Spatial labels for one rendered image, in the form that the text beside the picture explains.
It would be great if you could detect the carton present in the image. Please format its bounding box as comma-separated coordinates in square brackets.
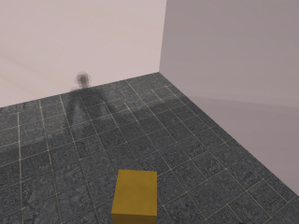
[111, 169, 157, 224]

